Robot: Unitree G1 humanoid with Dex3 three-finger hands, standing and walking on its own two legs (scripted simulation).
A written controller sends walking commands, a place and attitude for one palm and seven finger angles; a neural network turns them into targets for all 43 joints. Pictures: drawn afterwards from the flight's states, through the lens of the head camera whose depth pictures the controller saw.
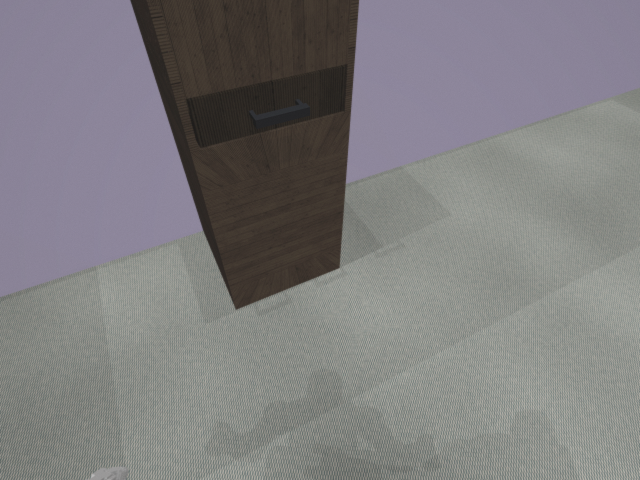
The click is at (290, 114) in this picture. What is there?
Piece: drawer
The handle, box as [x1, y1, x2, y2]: [249, 99, 309, 128]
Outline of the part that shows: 309,107 306,103 303,104 298,99 296,99 296,104 294,106 257,115 252,110 250,110 249,114 253,119 253,124 256,128 309,115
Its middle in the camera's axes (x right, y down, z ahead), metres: -0.10 -0.30 +0.92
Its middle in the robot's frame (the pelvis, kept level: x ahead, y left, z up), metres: +0.89 +0.15 +0.00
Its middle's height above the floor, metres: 0.77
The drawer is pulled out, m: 0.00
